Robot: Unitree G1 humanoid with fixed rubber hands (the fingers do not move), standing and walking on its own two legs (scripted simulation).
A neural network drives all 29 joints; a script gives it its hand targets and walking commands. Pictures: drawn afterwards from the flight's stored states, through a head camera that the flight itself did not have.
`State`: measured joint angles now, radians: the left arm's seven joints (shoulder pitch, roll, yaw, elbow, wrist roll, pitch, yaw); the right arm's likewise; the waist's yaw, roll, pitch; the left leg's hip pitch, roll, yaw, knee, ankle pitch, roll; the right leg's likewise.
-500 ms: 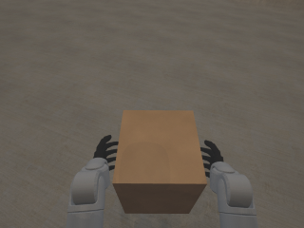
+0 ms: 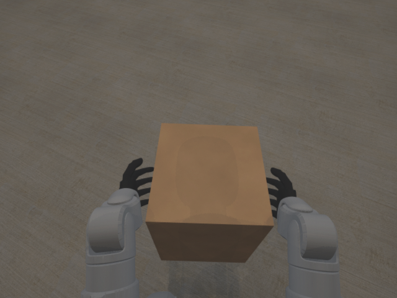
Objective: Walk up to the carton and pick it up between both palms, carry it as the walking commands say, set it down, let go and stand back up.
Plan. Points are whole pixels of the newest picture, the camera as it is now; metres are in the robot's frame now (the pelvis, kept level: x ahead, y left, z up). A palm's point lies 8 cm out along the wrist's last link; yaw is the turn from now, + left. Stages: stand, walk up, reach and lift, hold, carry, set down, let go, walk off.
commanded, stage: carry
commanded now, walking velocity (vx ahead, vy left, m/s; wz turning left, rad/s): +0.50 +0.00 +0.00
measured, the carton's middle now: (206, 197) +0.33 +0.01 -0.02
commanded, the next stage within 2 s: none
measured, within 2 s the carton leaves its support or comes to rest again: neither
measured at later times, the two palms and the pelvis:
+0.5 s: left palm (162, 75) +0.63 +0.12 +0.08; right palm (272, 85) +0.60 -0.16 +0.07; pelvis +0.34 -0.01 +0.01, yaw -3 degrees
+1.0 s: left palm (198, 9) +0.99 +0.03 +0.09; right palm (281, 16) +0.96 -0.25 +0.08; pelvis +0.69 -0.09 +0.00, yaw -2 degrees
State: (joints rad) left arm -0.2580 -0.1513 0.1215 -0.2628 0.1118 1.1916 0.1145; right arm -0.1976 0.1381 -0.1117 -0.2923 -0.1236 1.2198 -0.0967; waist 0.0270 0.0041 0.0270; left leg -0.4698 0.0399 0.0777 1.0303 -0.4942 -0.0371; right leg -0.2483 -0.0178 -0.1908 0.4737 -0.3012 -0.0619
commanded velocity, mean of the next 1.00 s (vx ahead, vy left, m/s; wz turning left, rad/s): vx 0.50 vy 0.00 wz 0.00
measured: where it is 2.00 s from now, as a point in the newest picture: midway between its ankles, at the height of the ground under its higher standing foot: (230, 112)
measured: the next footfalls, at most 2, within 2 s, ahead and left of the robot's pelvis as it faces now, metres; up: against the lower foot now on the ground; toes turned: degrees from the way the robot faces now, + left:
left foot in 0.24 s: +0.35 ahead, +0.12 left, +0.00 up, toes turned +6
right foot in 0.62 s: +0.57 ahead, -0.16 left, +0.00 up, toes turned -12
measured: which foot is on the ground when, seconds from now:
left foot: up 0.00-0.22, down 0.24-0.62, up 0.64-1.00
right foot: down 0.00-0.26, up 0.28-0.60, down 0.62-1.00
